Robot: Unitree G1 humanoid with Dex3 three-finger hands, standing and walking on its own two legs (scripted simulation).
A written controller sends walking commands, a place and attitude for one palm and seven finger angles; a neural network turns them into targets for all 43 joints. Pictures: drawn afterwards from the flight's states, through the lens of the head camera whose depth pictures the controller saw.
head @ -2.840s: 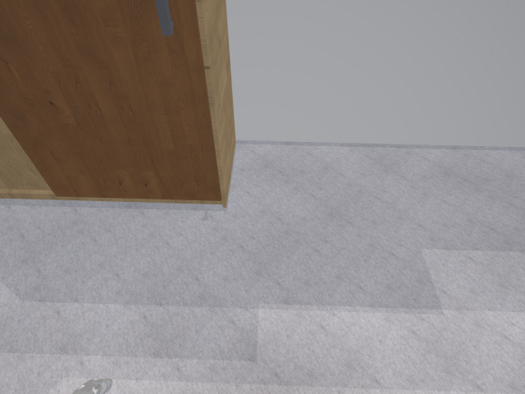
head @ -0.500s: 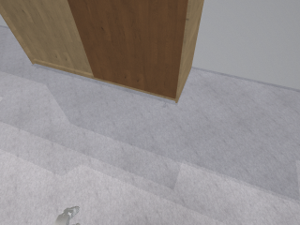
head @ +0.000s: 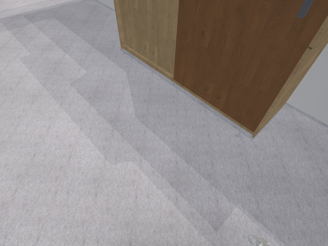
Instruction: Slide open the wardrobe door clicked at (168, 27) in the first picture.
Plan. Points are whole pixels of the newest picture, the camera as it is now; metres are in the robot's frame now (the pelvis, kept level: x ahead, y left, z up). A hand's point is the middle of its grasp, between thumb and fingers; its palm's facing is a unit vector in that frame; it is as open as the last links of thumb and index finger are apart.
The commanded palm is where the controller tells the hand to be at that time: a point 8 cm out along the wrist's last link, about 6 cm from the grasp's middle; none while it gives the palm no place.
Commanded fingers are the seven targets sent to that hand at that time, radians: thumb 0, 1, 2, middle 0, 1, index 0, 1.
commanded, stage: walk to a spot facing it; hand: right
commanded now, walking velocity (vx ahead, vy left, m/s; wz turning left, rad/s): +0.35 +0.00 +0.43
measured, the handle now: out of the picture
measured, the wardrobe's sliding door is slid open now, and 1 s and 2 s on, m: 0.00 0.00 0.00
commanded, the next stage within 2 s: turn to face it in 1.02 s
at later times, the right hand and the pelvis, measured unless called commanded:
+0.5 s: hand (245, 205) +0.29 -0.22 -0.16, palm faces -0.19 +0.97 -0.15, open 7.4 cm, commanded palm none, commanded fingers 0.00 -0.90 -0.90 0.20 0.30 0.20 0.30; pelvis +0.20 -0.04 +0.02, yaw +14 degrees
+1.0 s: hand (194, 129) +0.56 -0.07 -0.16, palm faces -0.37 +0.91 -0.20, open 7.2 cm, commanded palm none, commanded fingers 0.00 -0.90 -0.90 0.20 0.30 0.20 0.30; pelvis +0.41 +0.07 +0.01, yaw +24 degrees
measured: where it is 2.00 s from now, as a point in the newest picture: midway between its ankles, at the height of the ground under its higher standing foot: (152, 182)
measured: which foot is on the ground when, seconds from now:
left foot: down 0.00-0.30, up 0.32-0.82, down 0.84-1.00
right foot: up 0.00-0.28, down 0.30-0.82, up 0.84-1.00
